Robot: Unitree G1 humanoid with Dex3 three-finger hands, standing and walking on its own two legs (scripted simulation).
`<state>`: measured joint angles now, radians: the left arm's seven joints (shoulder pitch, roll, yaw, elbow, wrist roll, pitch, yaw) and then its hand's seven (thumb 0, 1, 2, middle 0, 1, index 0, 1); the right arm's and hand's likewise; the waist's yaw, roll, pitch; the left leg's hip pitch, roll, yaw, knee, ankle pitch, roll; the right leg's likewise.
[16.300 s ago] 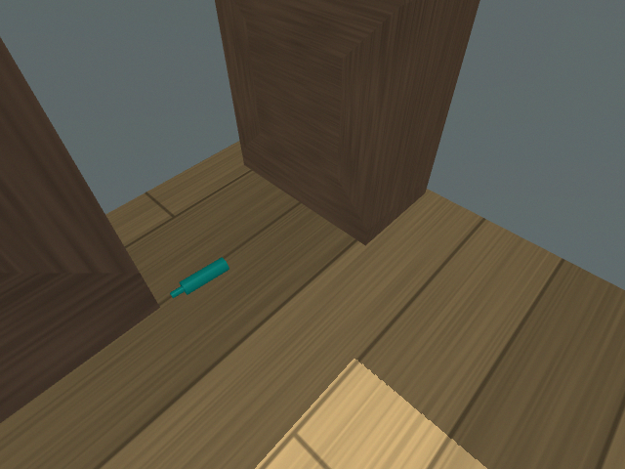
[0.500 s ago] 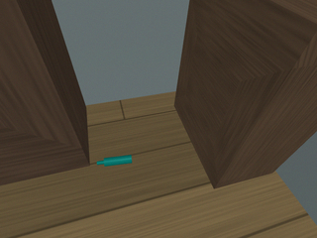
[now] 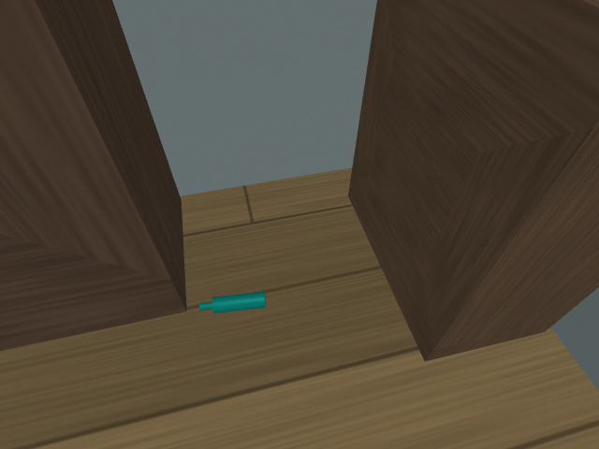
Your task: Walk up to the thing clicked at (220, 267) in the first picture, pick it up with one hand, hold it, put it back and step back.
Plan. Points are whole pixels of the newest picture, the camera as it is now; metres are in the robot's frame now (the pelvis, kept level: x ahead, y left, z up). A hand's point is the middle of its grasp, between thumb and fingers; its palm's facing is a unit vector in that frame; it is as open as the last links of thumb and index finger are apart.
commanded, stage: walk up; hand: left
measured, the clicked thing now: (232, 303) +0.73 +0.27 -0.73
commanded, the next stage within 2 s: stand in 0.40 s
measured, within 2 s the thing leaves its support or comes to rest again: neither
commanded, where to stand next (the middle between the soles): +0.36 -0.01 m, yaw -2 degrees
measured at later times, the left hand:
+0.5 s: hand out of the picture +0.09 +0.24 -0.14, palm faces +0.00 -0.94 -0.34, open 7.4 cm
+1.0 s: hand out of the picture +0.09 +0.23 -0.13, palm faces -0.04 -0.94 -0.35, open 7.4 cm
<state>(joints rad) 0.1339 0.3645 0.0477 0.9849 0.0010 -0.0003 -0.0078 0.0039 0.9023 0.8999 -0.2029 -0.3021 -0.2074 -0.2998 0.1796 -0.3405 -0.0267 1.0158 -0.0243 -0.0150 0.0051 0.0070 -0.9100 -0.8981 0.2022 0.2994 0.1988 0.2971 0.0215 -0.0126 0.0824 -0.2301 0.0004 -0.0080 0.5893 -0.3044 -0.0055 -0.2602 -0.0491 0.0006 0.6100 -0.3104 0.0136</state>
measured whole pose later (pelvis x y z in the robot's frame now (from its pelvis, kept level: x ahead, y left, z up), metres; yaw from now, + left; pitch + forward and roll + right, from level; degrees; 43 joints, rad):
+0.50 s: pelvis +0.01 -0.01 +0.02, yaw +0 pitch -3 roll +0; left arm 0.09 0.35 0.01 1.11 0.02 -0.02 -0.01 0.00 0.90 0.90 -0.20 -0.30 -0.20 -0.30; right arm 0.02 -0.34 -0.02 1.10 -0.01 -0.01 0.02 0.01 -0.91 -0.90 0.20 0.30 0.20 0.30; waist 0.02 -0.01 0.06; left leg -0.12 0.02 -0.01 0.37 -0.21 -0.02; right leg -0.14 -0.02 0.00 0.37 -0.18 0.02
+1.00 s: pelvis +0.01 -0.02 +0.02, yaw +0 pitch -3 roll +0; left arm 0.09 0.36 0.00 1.14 0.01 -0.02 -0.01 0.00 0.90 0.90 -0.20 -0.30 -0.21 -0.30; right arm 0.12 -0.35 -0.01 1.15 -0.01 -0.01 0.02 0.01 -0.91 -0.90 0.20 0.30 0.20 0.30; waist -0.01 0.00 0.05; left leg -0.10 0.04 -0.02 0.32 -0.18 -0.04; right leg -0.13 -0.01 -0.01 0.34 -0.16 0.00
